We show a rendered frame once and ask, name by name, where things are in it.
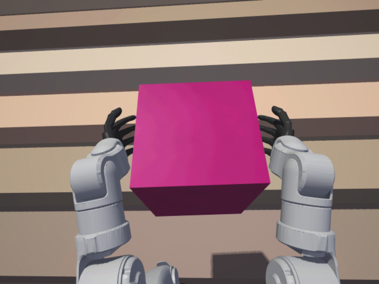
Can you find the right robot hand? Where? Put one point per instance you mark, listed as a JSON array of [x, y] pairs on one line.
[[283, 127]]

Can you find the robot right forearm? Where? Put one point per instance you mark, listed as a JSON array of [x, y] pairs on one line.
[[306, 193]]

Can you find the right robot upper arm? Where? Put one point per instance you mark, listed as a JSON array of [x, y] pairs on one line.
[[299, 270]]

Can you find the robot left forearm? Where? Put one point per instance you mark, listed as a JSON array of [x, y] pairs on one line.
[[97, 196]]

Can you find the robot left thigh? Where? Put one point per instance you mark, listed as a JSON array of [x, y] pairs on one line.
[[162, 275]]

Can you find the carton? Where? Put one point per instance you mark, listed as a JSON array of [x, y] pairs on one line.
[[198, 148]]

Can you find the left robot upper arm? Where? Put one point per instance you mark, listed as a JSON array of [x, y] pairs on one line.
[[126, 269]]

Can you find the left robot hand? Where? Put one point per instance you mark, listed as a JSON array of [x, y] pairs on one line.
[[111, 128]]

